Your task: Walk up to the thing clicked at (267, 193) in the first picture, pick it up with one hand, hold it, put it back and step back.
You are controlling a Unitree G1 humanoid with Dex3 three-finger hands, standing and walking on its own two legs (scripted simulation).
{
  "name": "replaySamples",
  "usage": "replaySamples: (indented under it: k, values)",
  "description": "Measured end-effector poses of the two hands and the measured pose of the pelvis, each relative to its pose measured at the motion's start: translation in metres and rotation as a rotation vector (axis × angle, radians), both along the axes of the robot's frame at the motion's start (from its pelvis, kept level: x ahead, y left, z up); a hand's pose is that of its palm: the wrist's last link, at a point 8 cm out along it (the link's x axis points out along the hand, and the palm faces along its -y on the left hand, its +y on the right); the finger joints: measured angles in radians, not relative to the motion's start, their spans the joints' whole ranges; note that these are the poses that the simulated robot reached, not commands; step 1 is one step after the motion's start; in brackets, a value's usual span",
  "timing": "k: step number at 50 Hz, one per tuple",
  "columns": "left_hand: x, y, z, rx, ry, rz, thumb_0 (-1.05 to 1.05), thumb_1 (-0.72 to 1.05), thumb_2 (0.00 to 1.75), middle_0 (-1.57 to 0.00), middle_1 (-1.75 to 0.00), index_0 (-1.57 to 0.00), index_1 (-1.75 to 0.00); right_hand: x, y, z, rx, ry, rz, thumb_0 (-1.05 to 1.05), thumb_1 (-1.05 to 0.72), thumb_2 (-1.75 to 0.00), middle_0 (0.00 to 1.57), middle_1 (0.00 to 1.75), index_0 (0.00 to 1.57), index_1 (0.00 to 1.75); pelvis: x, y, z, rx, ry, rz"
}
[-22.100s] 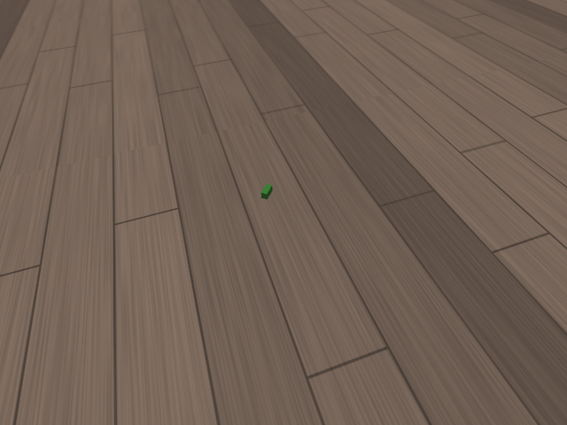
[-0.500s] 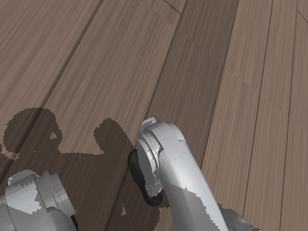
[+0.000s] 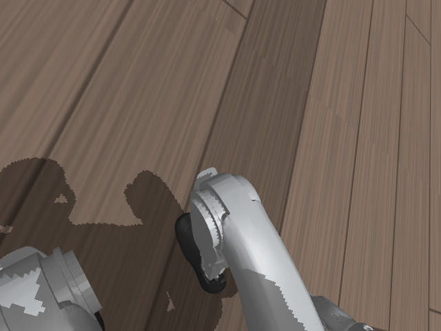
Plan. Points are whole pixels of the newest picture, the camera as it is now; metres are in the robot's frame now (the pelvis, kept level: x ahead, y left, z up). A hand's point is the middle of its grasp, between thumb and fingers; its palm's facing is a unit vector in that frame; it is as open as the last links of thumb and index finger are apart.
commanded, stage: close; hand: left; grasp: from above
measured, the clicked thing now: out of the picture +0.48 +0.34 -0.29
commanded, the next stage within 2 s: settle in 1.58 s
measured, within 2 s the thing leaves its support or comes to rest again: leaves its support in 1.90 s
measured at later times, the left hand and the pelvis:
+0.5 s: hand out of the picture +0.46 +0.34 -0.25, palm faces -0.44 -0.16 -0.88, open 10.0 cm; pelvis +0.00 +0.00 +0.00, yaw +0 degrees
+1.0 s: hand out of the picture +0.46 +0.34 -0.25, palm faces -0.42 -0.15 -0.90, open 7.7 cm; pelvis +0.00 +0.00 +0.00, yaw -1 degrees
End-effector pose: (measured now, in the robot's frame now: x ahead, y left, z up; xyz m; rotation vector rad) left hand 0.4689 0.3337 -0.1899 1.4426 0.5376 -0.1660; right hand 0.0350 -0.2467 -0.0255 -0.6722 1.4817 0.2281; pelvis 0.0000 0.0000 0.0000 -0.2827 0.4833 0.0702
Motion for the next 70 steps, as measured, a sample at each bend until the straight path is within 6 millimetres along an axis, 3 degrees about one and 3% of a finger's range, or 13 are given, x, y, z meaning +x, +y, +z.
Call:
replaySamples:
  k: [15,41,51,70]
  values:
    - [0.003,0.008,-0.001,0.012,0.019,0.071,0.0,-0.01,0.59,-0.46,-0.65,-0.47,-0.63,-0.006,-0.004,0.004,-0.004,0.023,-0.012,0.0,-0.9,-0.9,0.2,0.3,0.2,0.3,0.001,0.0,0.002,-0.007,0.013,-0.004]
    - [-0.005,0.006,-0.002,-0.002,0.017,0.016,0.0,0.31,0.33,-0.71,-0.43,-0.73,-0.4,0.0,0.002,0.004,-0.006,0.001,0.015,0.0,-0.9,-0.9,0.2,0.3,0.2,0.3,-0.003,0.002,0.003,-0.012,-0.005,-0.005]
    - [0.001,0.009,0.0,0.012,0.006,0.039,0.0,0.44,0.23,-0.8,-0.35,-0.83,-0.31,-0.001,0.001,0.003,0.001,0.011,0.009,0.0,-0.9,-0.9,0.2,0.3,0.2,0.3,-0.001,0.001,0.003,-0.011,0.004,-0.006]
    - [0.001,0.012,-0.001,0.001,0.02,0.038,0.0,0.59,0.04,-0.96,-0.19,-1.0,-0.15,-0.005,-0.005,0.003,-0.013,0.038,0.003,0.0,-0.89,-0.9,0.2,0.3,0.2,0.3,-0.001,-0.001,0.003,-0.007,0.001,-0.008]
